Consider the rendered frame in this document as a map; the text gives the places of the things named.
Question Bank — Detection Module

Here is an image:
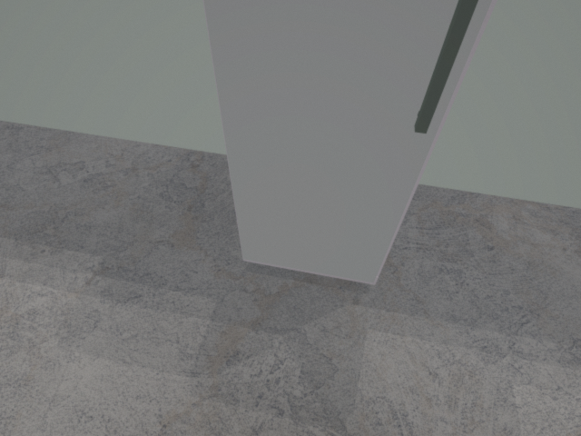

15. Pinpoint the handle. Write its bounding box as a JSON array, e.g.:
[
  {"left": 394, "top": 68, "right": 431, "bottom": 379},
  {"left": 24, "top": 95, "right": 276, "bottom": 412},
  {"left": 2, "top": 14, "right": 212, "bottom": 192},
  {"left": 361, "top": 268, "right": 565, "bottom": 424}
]
[{"left": 415, "top": 0, "right": 478, "bottom": 134}]

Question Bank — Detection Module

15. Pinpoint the fridge door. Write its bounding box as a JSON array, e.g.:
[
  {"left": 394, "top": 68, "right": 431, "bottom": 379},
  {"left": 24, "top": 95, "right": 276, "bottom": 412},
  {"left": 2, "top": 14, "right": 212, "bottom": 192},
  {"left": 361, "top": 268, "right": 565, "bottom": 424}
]
[{"left": 203, "top": 0, "right": 492, "bottom": 282}]

